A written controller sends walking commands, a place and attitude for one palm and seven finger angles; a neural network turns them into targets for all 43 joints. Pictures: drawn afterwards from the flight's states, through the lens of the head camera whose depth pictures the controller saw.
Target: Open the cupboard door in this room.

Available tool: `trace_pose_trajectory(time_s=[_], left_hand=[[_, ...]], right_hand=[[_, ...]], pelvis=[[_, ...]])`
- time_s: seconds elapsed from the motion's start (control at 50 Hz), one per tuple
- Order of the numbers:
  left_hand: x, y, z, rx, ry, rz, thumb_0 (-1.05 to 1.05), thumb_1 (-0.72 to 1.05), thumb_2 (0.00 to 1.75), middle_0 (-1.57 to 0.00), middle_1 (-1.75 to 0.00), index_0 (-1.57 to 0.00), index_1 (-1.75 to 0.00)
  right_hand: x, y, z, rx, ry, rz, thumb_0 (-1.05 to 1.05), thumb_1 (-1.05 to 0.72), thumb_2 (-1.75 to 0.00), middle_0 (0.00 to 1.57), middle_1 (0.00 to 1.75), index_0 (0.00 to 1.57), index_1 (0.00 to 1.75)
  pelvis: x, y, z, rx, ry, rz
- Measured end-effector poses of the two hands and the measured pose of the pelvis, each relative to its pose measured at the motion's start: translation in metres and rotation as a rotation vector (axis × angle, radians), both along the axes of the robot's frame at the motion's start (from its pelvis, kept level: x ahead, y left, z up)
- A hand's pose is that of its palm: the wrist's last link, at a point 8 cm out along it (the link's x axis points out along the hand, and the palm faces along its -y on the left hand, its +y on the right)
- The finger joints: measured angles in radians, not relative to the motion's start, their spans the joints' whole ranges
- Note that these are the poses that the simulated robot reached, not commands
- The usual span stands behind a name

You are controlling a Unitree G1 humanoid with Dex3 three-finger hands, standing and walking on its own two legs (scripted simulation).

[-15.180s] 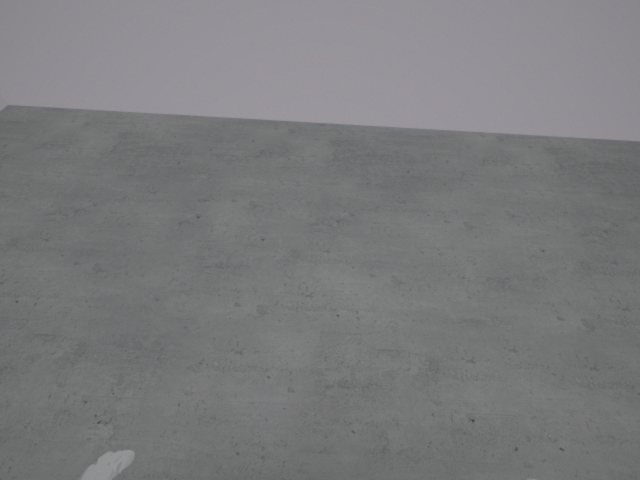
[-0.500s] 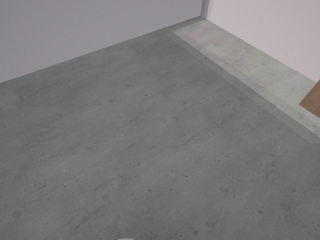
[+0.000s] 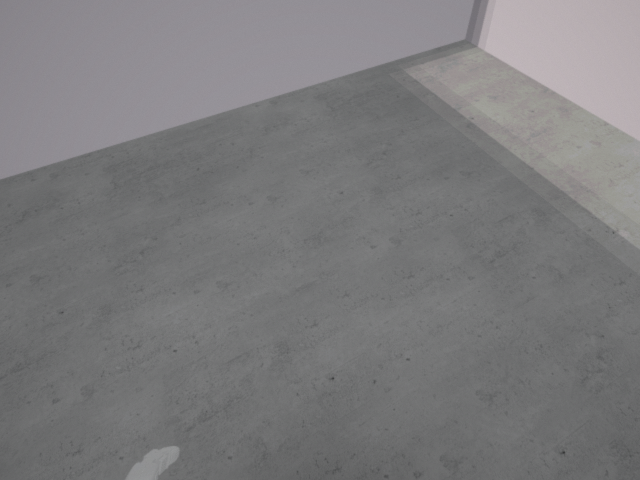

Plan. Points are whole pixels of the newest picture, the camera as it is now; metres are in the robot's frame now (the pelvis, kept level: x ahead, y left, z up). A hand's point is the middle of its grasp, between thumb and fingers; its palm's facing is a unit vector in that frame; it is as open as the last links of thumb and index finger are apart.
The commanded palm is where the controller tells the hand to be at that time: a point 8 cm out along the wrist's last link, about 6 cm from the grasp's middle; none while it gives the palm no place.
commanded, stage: turn or walk to find it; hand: left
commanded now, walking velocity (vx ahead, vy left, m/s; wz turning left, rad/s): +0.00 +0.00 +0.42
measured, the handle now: out of the picture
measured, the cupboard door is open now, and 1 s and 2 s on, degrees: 0 0 0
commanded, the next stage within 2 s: stand and wait in 1.48 s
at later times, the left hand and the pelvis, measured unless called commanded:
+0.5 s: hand out of the picture -0.06 +0.22 -0.18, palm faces +0.30 -0.92 -0.24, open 7.4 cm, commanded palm none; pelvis -0.03 +0.02 +0.00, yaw +15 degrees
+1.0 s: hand out of the picture -0.01 +0.22 -0.14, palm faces +0.40 -0.87 -0.28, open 7.4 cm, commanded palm none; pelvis -0.04 -0.01 +0.00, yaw +25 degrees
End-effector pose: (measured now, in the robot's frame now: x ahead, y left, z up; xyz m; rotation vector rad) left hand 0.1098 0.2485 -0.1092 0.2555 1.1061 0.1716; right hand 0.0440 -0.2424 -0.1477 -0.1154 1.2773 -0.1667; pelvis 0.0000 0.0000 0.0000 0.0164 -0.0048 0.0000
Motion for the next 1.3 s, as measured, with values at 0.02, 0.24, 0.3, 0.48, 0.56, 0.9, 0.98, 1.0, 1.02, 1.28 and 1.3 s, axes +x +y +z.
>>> trace_pose_trajectory(time_s=[0.02, 0.24, 0.3, 0.48, 0.56, 0.9, 0.98, 1.0, 1.02, 1.28, 1.3], left_hand=[[-0.004, -0.005, 0.002, 0.003, -0.008, 0.002, 0.0, 0.91, 0.9, -0.2, -0.3, -0.19, -0.3], [-0.079, -0.028, 0.008, -0.02, 0.067, 0.155, 0.0, 0.9, 0.9, -0.2, -0.3, -0.2, -0.3], [-0.102, -0.025, 0.003, -0.03, 0.097, 0.202, 0.0, 0.91, 0.9, -0.2, -0.3, -0.2, -0.3], [-0.182, 0.011, -0.03, -0.08, 0.204, 0.347, 0.0, 0.91, 0.9, -0.2, -0.3, -0.2, -0.3], [-0.206, 0.03, -0.038, -0.09, 0.255, 0.394, 0.0, 0.91, 0.9, -0.2, -0.3, -0.2, -0.3], [-0.155, 0.038, -0.005, -0.043, 0.037, 0.409, 0.0, 0.91, 0.9, -0.2, -0.3, -0.19, -0.3], [-0.144, 0.018, 0.0, -0.015, -0.019, 0.408, 0.0, 0.91, 0.9, -0.2, -0.3, -0.19, -0.3], [-0.144, 0.013, 0.001, -0.005, -0.03, 0.411, 0.0, 0.91, 0.9, -0.2, -0.3, -0.19, -0.3], [-0.146, 0.006, 0.003, 0.002, -0.034, 0.413, 0.0, 0.91, 0.9, -0.2, -0.3, -0.2, -0.3], [-0.234, -0.056, 0.007, -0.038, 0.063, 0.615, 0.0, 0.9, 0.9, -0.2, -0.3, -0.2, -0.3], [-0.243, -0.059, 0.005, -0.044, 0.073, 0.632, 0.0, 0.91, 0.9, -0.2, -0.3, -0.2, -0.3]], right_hand=[[-0.003, -0.005, -0.003, 0.003, 0.01, 0.002, 0.0, -0.9, -0.9, 0.21, 0.3, 0.2, 0.3], [-0.007, -0.033, 0.006, -0.013, 0.099, 0.102, 0.0, -0.91, -0.9, 0.2, 0.3, 0.2, 0.3], [0.0, -0.03, 0.009, -0.029, 0.115, 0.142, 0.0, -0.91, -0.9, 0.2, 0.3, 0.2, 0.3], [0.06, 0.022, 0.018, -0.08, -0.011, 0.307, 0.0, -0.91, -0.9, 0.2, 0.3, 0.2, 0.3], [0.078, 0.053, 0.03, -0.083, -0.095, 0.36, 0.0, -0.91, -0.9, 0.2, 0.3, 0.2, 0.3], [0.048, 0.052, 0.025, -0.038, -0.029, 0.404, 0.0, -0.9, -0.9, 0.21, 0.3, 0.2, 0.3], [0.038, 0.025, 0.007, -0.022, 0.025, 0.403, 0.0, -0.9, -0.9, 0.21, 0.3, 0.2, 0.3], [0.037, 0.019, 0.001, -0.017, 0.035, 0.404, 0.0, -0.9, -0.9, 0.21, 0.3, 0.2, 0.3], [0.036, 0.013, -0.002, -0.015, 0.046, 0.406, 0.0, -0.9, -0.9, 0.21, 0.3, 0.2, 0.3], [0.052, -0.01, 0.007, -0.042, 0.11, 0.549, 0.0, -0.91, -0.9, 0.2, 0.3, 0.2, 0.3], [0.055, -0.007, 0.008, -0.047, 0.11, 0.564, 0.0, -0.91, -0.9, 0.2, 0.3, 0.2, 0.3]], pelvis=[[-0.002, -0.003, 0.0, -0.004, -0.005, 0.013], [-0.011, -0.019, 0.012, 0.022, -0.009, 0.136], [-0.013, -0.017, 0.012, 0.019, -0.003, 0.164], [-0.027, 0.014, -0.001, -0.021, 0.001, 0.251], [-0.033, 0.027, -0.001, -0.02, -0.011, 0.263], [-0.045, 0.014, 0.011, -0.021, -0.01, 0.388], [-0.045, -0.007, 0.003, 0.0, -0.002, 0.42], [-0.045, -0.012, 0.001, 0.0, -0.003, 0.429], [-0.045, -0.017, 0.0, -0.003, -0.01, 0.44], [-0.052, -0.04, 0.013, 0.027, -0.012, 0.586], [-0.054, -0.04, 0.013, 0.025, -0.011, 0.597]])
